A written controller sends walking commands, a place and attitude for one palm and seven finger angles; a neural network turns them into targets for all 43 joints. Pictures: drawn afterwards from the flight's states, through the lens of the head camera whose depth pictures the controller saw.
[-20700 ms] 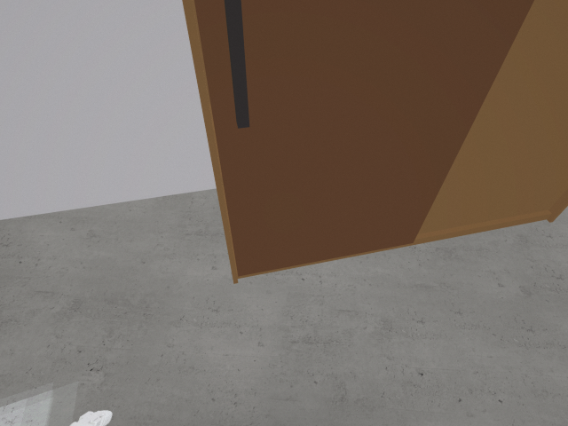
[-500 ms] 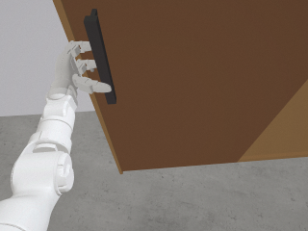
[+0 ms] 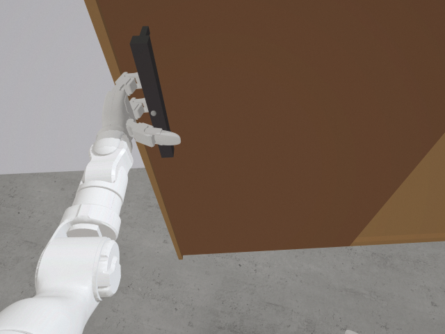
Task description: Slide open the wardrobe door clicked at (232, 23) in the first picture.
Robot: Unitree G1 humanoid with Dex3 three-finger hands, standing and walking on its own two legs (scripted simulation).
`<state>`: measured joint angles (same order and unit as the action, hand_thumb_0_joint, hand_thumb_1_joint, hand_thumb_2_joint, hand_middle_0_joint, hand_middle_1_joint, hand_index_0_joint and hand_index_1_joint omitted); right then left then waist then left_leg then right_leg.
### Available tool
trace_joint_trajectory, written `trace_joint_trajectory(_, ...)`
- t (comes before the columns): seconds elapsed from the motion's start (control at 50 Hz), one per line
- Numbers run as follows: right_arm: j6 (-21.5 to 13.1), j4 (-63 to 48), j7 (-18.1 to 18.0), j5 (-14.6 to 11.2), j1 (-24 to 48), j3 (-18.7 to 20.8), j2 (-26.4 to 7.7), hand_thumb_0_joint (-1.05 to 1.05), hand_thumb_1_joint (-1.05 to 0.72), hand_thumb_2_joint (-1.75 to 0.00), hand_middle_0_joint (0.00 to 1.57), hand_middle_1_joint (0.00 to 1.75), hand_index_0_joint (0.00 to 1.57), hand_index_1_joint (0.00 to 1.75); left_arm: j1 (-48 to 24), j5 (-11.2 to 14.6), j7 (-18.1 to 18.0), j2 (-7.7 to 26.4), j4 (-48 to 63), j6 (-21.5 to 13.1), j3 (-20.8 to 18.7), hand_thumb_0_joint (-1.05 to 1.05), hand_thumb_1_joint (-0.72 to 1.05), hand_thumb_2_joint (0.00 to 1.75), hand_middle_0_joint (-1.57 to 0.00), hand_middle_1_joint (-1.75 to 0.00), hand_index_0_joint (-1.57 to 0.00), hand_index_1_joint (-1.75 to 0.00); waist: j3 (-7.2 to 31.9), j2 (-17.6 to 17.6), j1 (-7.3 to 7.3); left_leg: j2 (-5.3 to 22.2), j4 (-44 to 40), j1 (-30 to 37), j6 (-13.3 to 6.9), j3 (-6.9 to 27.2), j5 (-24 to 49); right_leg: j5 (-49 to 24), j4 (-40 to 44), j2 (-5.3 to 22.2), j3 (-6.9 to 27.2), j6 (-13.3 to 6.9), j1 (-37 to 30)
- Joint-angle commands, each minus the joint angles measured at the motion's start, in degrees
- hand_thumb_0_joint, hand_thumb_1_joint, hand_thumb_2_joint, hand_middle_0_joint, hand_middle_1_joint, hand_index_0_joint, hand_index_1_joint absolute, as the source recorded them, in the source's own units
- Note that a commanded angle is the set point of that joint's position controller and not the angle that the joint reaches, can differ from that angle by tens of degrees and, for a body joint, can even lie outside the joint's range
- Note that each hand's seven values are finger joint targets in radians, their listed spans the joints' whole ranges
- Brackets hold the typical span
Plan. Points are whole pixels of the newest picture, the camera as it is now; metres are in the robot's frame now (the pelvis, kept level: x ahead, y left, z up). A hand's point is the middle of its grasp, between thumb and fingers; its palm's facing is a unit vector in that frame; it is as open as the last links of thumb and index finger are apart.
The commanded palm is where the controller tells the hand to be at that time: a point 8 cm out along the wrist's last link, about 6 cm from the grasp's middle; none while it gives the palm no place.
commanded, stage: slide the fingers in behind the handle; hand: left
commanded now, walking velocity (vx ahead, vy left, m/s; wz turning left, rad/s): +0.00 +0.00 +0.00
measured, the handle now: (157, 99) +0.52 +0.13 +0.15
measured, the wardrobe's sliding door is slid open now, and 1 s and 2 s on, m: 0.00 0.00 0.00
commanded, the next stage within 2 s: grip the handle and tug to test in 1.08 s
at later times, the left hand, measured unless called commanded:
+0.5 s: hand (165, 113) +0.46 +0.11 +0.16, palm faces +0.05 -1.00 +0.01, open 14.0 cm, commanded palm +0.43 +0.16 +0.16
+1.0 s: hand (163, 114) +0.45 +0.11 +0.17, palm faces +0.05 -1.00 +0.01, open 14.1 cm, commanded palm +0.43 +0.16 +0.16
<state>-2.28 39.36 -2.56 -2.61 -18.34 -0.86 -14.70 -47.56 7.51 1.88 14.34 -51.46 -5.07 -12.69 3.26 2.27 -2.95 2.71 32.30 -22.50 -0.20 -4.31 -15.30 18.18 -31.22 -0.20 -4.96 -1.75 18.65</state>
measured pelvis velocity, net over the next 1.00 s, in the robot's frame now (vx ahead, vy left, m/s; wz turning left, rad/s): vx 0.00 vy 0.00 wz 0.00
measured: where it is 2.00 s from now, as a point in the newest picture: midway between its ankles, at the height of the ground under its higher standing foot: outside the picture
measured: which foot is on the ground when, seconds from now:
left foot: down 0.00-1.00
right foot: down 0.00-1.00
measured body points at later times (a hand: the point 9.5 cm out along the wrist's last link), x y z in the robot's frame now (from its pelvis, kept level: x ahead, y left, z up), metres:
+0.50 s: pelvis +0.00 +0.00 +0.00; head +0.02 -0.02 +0.45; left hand +0.45 +0.16 +0.17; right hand +0.06 -0.26 -0.13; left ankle +0.01 +0.12 -0.73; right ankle -0.03 -0.10 -0.73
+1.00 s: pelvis +0.00 +0.00 +0.00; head +0.02 -0.01 +0.45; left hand +0.45 +0.17 +0.17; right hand +0.09 -0.25 -0.12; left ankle +0.01 +0.12 -0.73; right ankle -0.03 -0.10 -0.73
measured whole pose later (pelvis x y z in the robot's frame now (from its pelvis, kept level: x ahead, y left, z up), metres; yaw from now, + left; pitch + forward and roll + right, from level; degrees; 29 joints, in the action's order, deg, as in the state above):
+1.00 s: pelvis +0.00 +0.00 +0.00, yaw +0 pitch +4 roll +0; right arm -1.7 39.7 -2.4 -2.3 -17.2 -0.7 -14.1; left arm -45.8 7.2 -1.2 11.3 -47.9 -3.8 -10.7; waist 2.9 1.9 -2.6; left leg 2.6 30.2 -20.1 -0.1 -4.5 -14.4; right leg 17.4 -29.4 -0.3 -4.7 -1.8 16.4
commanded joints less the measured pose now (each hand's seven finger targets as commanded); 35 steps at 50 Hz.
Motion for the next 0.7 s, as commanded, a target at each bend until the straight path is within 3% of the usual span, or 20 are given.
trace_joint_trajectory(0.0,-1.7,-5.6,-0.5,0.1,-1.2,2.7,-7.5,0.00,-0.90,-0.90,0.20,0.30,0.20,0.30,-30.3,0.4,-0.3,9.6,13.2,-3.6,-0.3,0.00,-0.50,0.30,-0.30,-1.20,-0.30,-1.20,18.1,-2.5,-1.36,-2.6,-1.3,13.1,-2.6,3.3,15.4,-23.5,3.6,-1.2,3.3,0.9,-2.3)
trace_joint_trajectory(0.02,-1.6,-5.5,-0.6,0.2,-1.4,2.7,-7.7,0.00,-0.90,-0.90,0.20,0.30,0.20,0.30,-30.6,0.3,-0.6,11.9,13.0,-3.8,-2.4,0.00,-0.50,0.30,-0.30,-1.20,-0.30,-1.20,19.2,-2.7,-0.91,-2.7,-1.2,13.0,-2.6,3.3,15.4,-23.8,3.6,-1.1,3.5,0.9,-3.1)
trace_joint_trajectory(0.08,-1.5,-4.9,-0.7,0.3,-1.6,2.5,-7.6,0.00,-0.90,-0.90,0.20,0.30,0.20,0.30,-32.3,0.1,-0.9,10.5,10.7,-4.3,-0.7,0.00,-0.50,0.30,-0.30,-1.20,-0.30,-1.20,17.0,-4.4,-2.06,-2.7,-1.5,11.8,-2.7,3.4,13.4,-22.1,4.1,-1.0,3.4,1.1,-2.4)
trace_joint_trajectory(0.12,-1.6,-5.0,-0.6,0.4,-1.6,2.6,-7.7,0.00,-0.90,-0.90,0.20,0.30,0.20,0.30,-32.3,0.1,-1.0,12.5,11.4,-5.0,-2.6,0.00,-0.50,0.30,-0.30,-1.20,-0.30,-1.20,19.4,-2.9,-1.32,-2.8,-1.3,12.3,-2.7,3.3,14.5,-23.7,3.6,-1.0,3.8,1.0,-3.4)
trace_joint_trajectory(0.16,-1.8,-5.2,-0.5,0.4,-1.5,2.6,-7.4,0.00,-0.90,-0.90,0.20,0.30,0.20,0.30,-31.9,0.2,-0.7,10.6,11.5,-5.3,-1.3,0.00,-0.50,0.30,-0.30,-1.20,-0.30,-1.20,19.9,-3.2,-1.41,-2.9,-1.2,12.7,-2.7,3.2,15.3,-24.7,3.4,-1.1,3.8,1.0,-3.6)
trace_joint_trajectory(0.2,-1.7,-5.3,-0.4,0.4,-1.8,2.6,-7.6,0.00,-0.90,-0.90,0.20,0.30,0.20,0.30,-29.3,0.1,-0.6,11.3,10.5,-5.4,-2.0,0.00,-0.50,0.30,-0.30,-1.20,-0.30,-1.20,20.1,-2.7,-0.71,-2.9,-1.2,12.2,-2.7,3.2,15.9,-25.4,3.2,-1.1,3.7,0.9,-4.2)
trace_joint_trajectory(0.26,-1.6,-5.6,-0.3,0.2,-1.6,2.6,-7.4,0.00,-0.90,-0.90,0.20,0.30,0.20,0.30,-29.5,0.3,-0.4,9.8,10.9,-4.8,-0.9,0.00,-0.50,0.30,-0.30,-1.20,-0.30,-1.20,19.2,-3.5,-0.94,-2.9,-1.5,11.8,-2.7,2.8,15.2,-25.3,3.6,-1.1,3.7,1.1,-4.2)
trace_joint_trajectory(0.28,-1.5,-5.5,-0.3,0.3,-1.9,2.8,-7.7,0.00,-0.90,-0.90,0.20,0.30,0.20,0.30,-29.3,0.3,-0.7,10.7,11.2,-5.0,-1.6,0.00,-0.50,0.30,-0.30,-1.20,-0.30,-1.20,19.5,-4.0,-1.03,-2.8,-1.5,11.9,-2.8,2.9,15.6,-25.3,3.6,-1.0,3.5,1.1,-4.7)
trace_joint_trajectory(0.34,-1.7,-5.5,-0.1,0.3,-1.3,2.9,-7.3,0.00,-0.90,-0.90,0.20,0.30,0.20,0.30,-30.2,0.5,-1.1,8.3,13.7,-4.9,-0.1,0.00,-0.50,0.30,-0.30,-1.20,-0.30,-1.20,19.8,-2.1,-1.09,-2.8,-1.6,13.5,-2.6,2.9,16.4,-25.8,3.7,-1.3,3.5,0.9,-3.9)
trace_joint_trajectory(0.38,-1.7,-5.3,-0.1,0.4,-1.8,3.1,-7.4,0.00,-0.90,-0.90,0.20,0.30,0.20,0.30,-28.8,0.4,-1.6,8.5,14.0,-5.0,-0.2,0.00,-0.50,0.30,-0.30,-1.20,-0.30,-1.20,19.6,-4.2,-0.87,-2.6,-1.8,13.2,-2.7,3.0,16.7,-25.5,3.9,-1.3,3.3,1.0,-4.7)
trace_joint_trajectory(0.42,-1.8,-5.4,0.1,0.4,-1.2,3.1,-7.2,0.00,-0.90,-0.90,0.20,0.30,0.20,0.30,-28.9,0.3,-2.1,7.8,16.1,-5.0,0.0,0.00,-0.50,0.30,-0.30,-1.20,-0.30,-1.20,20.6,-2.2,-0.55,-2.7,-1.8,14.5,-2.6,3.0,17.6,-26.1,3.7,-1.4,3.4,0.8,-4.5)
trace_joint_trajectory(0.46,-1.9,-5.4,0.2,0.5,-1.0,3.1,-7.1,0.00,-0.90,-0.90,0.20,0.30,0.20,0.30,-27.2,0.2,-2.6,7.5,16.8,-4.6,-0.3,0.00,-0.50,0.30,-0.30,-1.20,-0.30,-1.20,20.4,-3.3,-0.02,-2.7,-2.0,14.2,-2.6,2.8,18.1,-26.9,3.7,-1.4,3.3,0.8,-5.2)
trace_joint_trajectory(0.48,-1.8,-5.4,0.2,0.6,-1.2,3.1,-7.3,0.00,-0.90,-0.90,0.20,0.30,0.20,0.30,-25.8,0.1,-2.8,7.9,16.2,-4.4,-0.5,0.00,-0.50,0.30,-0.30,-1.20,-0.30,-1.20,19.7,-5.2,-0.07,-2.6,-2.2,13.5,-2.7,2.9,17.8,-26.6,4.0,-1.3,3.1,0.9,-6.0)
trace_joint_trajectory(0.5,-1.7,-5.5,0.2,0.4,-0.6,3.0,-7.1,0.00,-0.90,-0.90,0.20,0.30,0.20,0.30,-26.2,-0.1,-2.8,7.1,16.7,-4.2,0.5,0.00,-0.50,0.30,-0.30,-1.20,-0.30,-1.20,18.9,-3.1,-0.16,-2.7,-2.4,13.5,-2.6,2.7,17.4,-26.6,4.0,-1.3,3.4,0.9,-5.5)
trace_joint_trajectory(0.6,-1.8,-5.5,0.1,0.3,0.1,3.0,-6.8,0.00,-0.90,-0.90,0.20,0.30,0.20,0.30,-26.9,0.0,-2.9,3.9,17.8,-3.4,3.2,0.00,-0.50,0.30,-0.30,-1.20,-0.30,-1.20,17.9,-3.2,-0.79,-2.6,-2.6,14.7,-2.6,2.9,16.7,-25.3,4.6,-1.4,3.2,0.9,-4.3)
trace_joint_trajectory(0.62,-1.9,-5.2,0.1,0.3,-0.1,2.9,-6.8,0.00,-0.90,-0.90,0.20,0.30,0.20,0.30,-28.5,0.2,-3.1,4.4,17.6,-3.3,2.6,0.00,-0.50,0.30,-0.30,-1.20,-0.30,-1.20,17.3,-3.9,-1.13,-2.5,-2.7,14.9,-2.7,3.0,16.2,-24.5,4.9,-1.5,3.1,0.9,-3.5)
trace_joint_trajectory(0.68,-1.9,-5.5,-0.1,0.5,0.0,2.9,-7.0,0.00,-0.90,-0.90,0.20,0.30,0.20,0.30,-27.2,0.3,-3.0,5.5,18.3,-3.4,1.7,0.00,-0.50,0.30,-0.30,-1.20,-0.30,-1.20,19.3,-3.3,-0.23,-2.7,-2.8,15.2,-2.6,2.8,17.3,-25.5,4.7,-1.2,3.3,0.8,-5.4)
